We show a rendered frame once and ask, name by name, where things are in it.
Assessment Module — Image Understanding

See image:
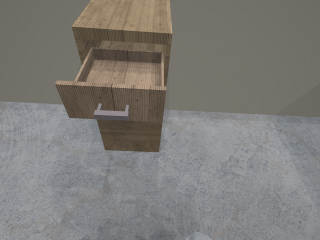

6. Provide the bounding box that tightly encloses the drawer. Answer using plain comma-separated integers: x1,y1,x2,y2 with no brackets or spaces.
55,47,167,123

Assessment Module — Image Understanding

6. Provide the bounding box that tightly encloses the cabinet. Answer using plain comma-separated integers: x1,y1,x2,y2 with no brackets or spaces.
72,0,173,153

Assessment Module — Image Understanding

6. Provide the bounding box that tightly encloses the handle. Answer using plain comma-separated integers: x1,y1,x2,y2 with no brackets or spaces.
93,103,129,121

